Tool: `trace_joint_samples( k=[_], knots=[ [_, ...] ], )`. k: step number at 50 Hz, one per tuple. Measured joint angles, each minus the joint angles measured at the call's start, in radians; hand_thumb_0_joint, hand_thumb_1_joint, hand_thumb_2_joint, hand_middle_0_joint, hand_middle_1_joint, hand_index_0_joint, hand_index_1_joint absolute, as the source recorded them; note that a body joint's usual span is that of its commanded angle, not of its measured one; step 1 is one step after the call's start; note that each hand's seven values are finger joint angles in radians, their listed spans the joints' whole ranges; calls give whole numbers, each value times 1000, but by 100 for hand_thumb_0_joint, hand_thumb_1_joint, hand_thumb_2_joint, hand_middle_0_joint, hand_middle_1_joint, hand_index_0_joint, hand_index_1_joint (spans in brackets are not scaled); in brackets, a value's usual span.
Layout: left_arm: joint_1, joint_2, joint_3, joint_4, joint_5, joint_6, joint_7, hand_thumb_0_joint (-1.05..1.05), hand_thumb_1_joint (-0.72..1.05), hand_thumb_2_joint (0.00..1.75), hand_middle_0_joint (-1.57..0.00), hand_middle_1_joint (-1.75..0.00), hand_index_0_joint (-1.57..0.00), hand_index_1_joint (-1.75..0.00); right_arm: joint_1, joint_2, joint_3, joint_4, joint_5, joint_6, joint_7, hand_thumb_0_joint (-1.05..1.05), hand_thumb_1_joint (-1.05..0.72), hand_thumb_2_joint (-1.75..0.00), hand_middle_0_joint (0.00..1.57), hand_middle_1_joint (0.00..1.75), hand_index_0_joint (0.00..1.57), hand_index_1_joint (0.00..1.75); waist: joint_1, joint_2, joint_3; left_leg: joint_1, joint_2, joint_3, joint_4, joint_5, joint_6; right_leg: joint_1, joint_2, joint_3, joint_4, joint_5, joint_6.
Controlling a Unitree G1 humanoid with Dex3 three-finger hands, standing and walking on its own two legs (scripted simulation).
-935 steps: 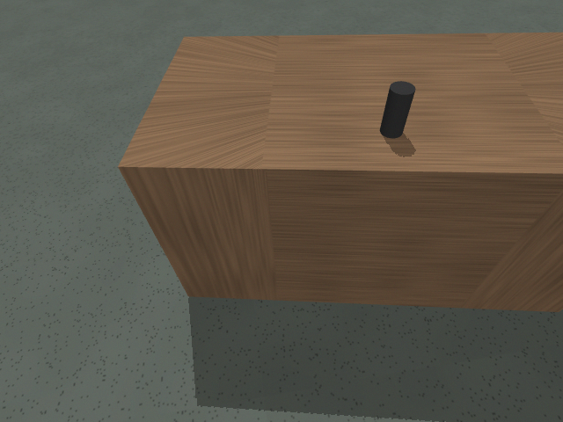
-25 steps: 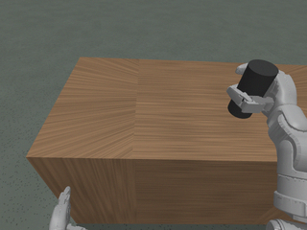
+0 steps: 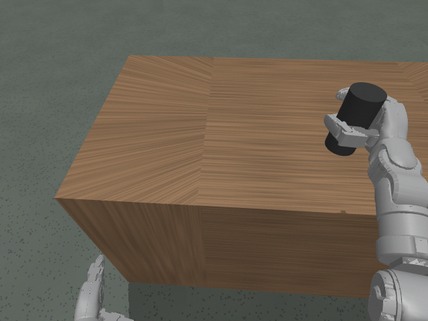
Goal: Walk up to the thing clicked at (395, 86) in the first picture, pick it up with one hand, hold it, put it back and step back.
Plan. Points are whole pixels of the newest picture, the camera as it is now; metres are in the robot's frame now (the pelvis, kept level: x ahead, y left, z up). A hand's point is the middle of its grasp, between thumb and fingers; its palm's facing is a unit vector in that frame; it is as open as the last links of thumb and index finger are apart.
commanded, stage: crouch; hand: right
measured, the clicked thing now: (352, 121) +0.42 -0.20 +0.16
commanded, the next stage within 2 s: lower in 0.78 s
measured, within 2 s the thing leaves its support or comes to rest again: neither
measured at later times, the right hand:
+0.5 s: hand (342, 122) +0.46 -0.21 +0.12, palm faces +0.18 +0.98 +0.02, open 7.6 cm
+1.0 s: hand (342, 125) +0.48 -0.22 +0.09, palm faces +0.18 +0.98 +0.02, open 7.6 cm
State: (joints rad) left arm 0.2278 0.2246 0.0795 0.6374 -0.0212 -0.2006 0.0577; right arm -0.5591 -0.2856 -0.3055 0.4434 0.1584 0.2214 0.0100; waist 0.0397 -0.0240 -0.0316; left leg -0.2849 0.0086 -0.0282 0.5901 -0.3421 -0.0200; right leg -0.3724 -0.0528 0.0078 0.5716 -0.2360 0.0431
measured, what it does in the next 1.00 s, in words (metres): stands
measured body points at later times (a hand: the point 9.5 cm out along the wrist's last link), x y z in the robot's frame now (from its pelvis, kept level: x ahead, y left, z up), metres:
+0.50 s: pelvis +0.01 -0.01 -0.01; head +0.05 -0.01 +0.44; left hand +0.15 +0.26 -0.08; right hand +0.45 -0.26 +0.12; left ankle -0.02 +0.13 -0.73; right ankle +0.04 -0.15 -0.73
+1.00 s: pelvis +0.00 -0.02 -0.02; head +0.06 -0.03 +0.43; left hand +0.14 +0.26 -0.07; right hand +0.47 -0.28 +0.10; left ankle -0.02 +0.13 -0.73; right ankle +0.04 -0.15 -0.73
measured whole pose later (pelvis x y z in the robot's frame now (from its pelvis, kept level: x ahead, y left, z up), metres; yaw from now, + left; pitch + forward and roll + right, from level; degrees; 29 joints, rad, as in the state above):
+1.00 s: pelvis +0.00 -0.02 -0.02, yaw +2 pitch +12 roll +1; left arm 0.29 0.23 0.05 0.40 0.00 -0.10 0.03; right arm -0.78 -0.44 -0.40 1.03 0.10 -0.23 0.08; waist 0.12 0.00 -0.09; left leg -0.55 -0.01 -0.05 0.73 -0.39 -0.04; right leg -0.65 -0.07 0.00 0.77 -0.32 0.02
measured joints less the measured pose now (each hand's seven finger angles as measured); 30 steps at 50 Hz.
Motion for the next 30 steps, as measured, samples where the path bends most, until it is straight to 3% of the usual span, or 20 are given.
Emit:
trace_joint_samples(
  k=[6,15,30],
  knots=[
    [17,-18,-22,-47,6,10,-14,-1,-53,5,-6,-6,-6,-5,-38,-23,-21,153,-10,-113,13,-2,8,-109,87,100,86,105,16,7,-16,-30,-1,-9,5,0,-3,-29,-2,-8,9,-5,-3],
    [28,-16,-23,-81,8,43,-13,-1,-53,5,-6,-6,-6,-5,-86,-55,-33,292,-16,-259,28,-2,8,-110,87,100,86,105,27,14,-12,-86,-3,-14,27,-6,-7,-88,-4,-12,43,-19,-8],
    [35,-4,-23,-150,13,78,-13,-1,-53,5,-6,-6,-6,-5,-144,-103,-59,453,-31,-379,59,-2,8,-110,87,100,86,105,50,24,-44,-158,-10,-17,67,-27,-12,-168,-11,-13,105,-53,-11]
  ],
)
